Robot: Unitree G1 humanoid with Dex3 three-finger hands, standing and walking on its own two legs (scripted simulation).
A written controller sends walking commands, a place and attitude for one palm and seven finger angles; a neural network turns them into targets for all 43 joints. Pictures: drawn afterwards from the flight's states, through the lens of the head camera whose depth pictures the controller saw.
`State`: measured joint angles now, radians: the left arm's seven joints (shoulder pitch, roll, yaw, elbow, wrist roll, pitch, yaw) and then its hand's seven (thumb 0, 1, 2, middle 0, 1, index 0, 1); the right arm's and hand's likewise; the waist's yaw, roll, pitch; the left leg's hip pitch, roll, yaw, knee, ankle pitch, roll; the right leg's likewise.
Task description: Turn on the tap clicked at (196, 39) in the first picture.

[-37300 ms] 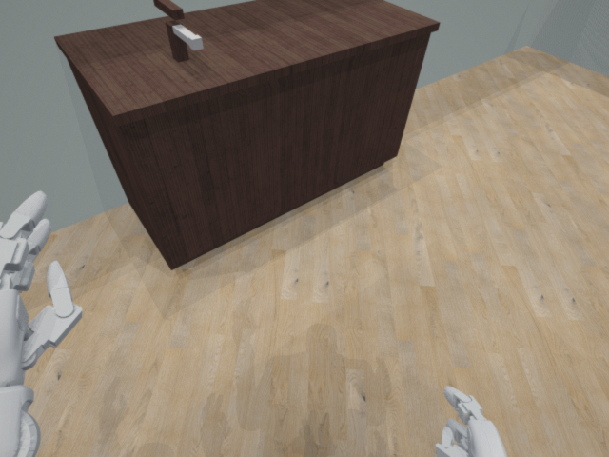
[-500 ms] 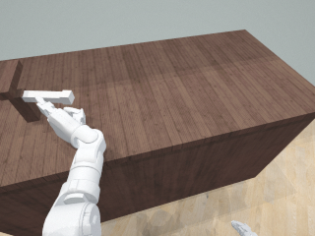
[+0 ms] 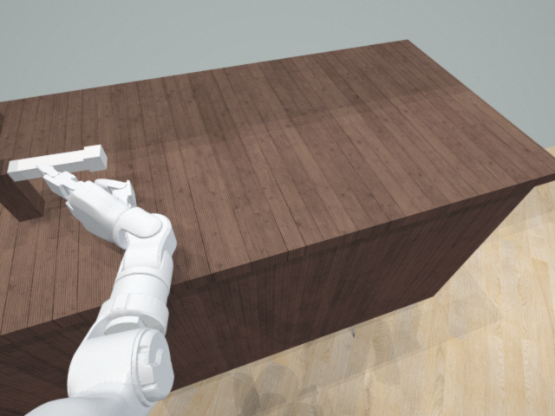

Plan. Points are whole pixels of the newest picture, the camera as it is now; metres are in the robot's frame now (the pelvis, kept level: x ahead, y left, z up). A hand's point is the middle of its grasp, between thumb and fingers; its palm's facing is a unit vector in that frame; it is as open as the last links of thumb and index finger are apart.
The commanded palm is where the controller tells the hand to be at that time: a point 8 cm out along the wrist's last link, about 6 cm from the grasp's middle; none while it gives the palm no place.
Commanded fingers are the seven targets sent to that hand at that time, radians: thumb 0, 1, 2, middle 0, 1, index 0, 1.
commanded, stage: lift the hand up off the lever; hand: left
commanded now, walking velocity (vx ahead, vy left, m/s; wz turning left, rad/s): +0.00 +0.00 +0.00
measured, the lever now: (95, 158) +0.49 +0.28 +0.10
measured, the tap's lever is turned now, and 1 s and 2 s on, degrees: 86 86 86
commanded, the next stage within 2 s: none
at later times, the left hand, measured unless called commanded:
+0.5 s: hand (123, 179) +0.44 +0.22 +0.11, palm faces +0.84 -0.54 -0.06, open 8.1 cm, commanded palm +0.38 +0.24 +0.11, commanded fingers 0.00 0.90 0.90 -0.15 -0.15 -0.15 -0.15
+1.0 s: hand (110, 175) +0.43 +0.23 +0.12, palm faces +0.82 -0.57 -0.05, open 7.8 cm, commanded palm +0.37 +0.25 +0.13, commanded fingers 0.00 0.90 0.90 -0.15 -0.15 -0.15 -0.15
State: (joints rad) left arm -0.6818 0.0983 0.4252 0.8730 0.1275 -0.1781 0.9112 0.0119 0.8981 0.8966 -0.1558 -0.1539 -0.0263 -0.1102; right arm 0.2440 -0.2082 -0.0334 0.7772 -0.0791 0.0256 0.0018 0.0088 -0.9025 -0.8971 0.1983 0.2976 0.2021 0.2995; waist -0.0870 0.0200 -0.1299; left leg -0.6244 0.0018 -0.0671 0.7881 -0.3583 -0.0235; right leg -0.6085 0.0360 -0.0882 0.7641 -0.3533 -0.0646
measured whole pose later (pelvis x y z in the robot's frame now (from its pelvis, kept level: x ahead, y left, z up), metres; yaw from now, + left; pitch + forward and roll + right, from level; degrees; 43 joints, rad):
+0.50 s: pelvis +0.00 +0.00 +0.00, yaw +0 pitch +10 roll +0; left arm -0.65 0.09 0.41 0.77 0.12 -0.12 0.87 0.01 0.90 0.90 -0.15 -0.15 -0.08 -0.13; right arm 0.23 -0.21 -0.03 0.77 -0.08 0.00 0.01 0.01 -0.90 -0.90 0.20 0.30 0.20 0.30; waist -0.08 0.02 -0.12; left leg -0.58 0.00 -0.07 0.77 -0.36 -0.03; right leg -0.57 0.04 -0.09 0.74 -0.35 -0.07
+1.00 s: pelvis +0.02 +0.01 +0.01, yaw +0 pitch +7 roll -1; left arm -0.56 0.03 0.32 0.57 0.06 0.04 0.83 0.01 0.90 0.90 -0.15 -0.15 -0.15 -0.15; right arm 0.18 -0.20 -0.03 0.76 -0.06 0.02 0.00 0.01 -0.90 -0.90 0.20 0.30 0.20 0.30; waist -0.02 0.03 -0.10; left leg -0.45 -0.01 -0.06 0.68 -0.34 -0.01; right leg -0.44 0.02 -0.08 0.65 -0.34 -0.05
